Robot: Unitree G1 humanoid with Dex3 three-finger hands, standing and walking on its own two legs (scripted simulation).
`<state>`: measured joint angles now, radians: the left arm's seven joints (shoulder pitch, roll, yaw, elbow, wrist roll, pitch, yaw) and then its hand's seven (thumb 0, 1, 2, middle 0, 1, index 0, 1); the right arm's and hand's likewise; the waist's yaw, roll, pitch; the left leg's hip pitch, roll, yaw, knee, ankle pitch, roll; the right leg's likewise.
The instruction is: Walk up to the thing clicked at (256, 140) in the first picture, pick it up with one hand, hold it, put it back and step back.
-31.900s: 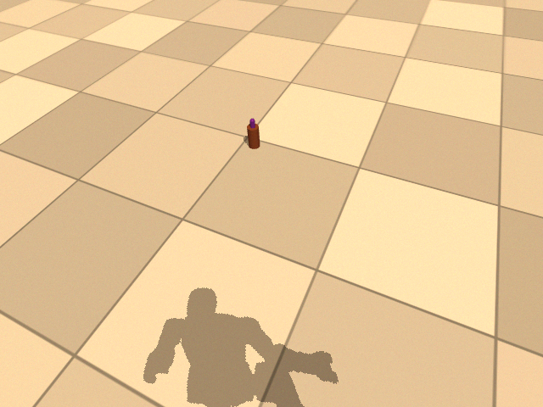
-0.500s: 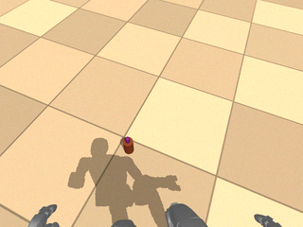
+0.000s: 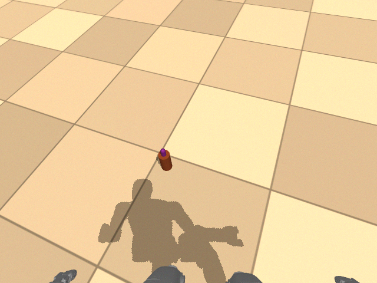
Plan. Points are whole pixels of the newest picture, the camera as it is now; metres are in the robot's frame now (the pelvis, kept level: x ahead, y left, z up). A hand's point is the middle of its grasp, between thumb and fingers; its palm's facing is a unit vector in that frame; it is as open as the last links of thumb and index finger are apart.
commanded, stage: step back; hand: left
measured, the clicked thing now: (164, 158) +0.78 +0.19 -0.67
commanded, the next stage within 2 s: stand in 1.62 s
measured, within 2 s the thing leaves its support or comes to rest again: neither
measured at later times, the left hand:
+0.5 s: hand out of the picture -0.11 +0.23 -0.14, palm faces -0.03 -0.91 -0.41, open 7.4 cm
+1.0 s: hand out of the picture -0.23 +0.23 -0.14, palm faces +0.08 -0.92 -0.39, open 7.4 cm
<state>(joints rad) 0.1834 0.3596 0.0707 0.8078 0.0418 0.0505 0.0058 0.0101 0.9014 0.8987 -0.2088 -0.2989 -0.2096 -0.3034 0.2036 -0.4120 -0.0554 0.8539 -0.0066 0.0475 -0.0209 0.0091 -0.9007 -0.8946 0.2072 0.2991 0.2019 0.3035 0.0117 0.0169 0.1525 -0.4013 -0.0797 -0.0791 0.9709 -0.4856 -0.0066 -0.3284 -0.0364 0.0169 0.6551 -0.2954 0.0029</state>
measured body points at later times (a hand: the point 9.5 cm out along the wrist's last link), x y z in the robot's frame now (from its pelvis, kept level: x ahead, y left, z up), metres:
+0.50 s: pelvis -0.18 -0.04 -0.01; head -0.14 -0.06 +0.44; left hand -0.11 +0.28 -0.12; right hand -0.05 -0.36 -0.12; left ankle -0.09 +0.11 -0.68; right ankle -0.19 -0.16 -0.72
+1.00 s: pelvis -0.26 -0.05 +0.00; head -0.26 -0.05 +0.45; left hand -0.23 +0.28 -0.12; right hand -0.17 -0.34 -0.13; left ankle -0.26 +0.08 -0.72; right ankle -0.22 -0.16 -0.73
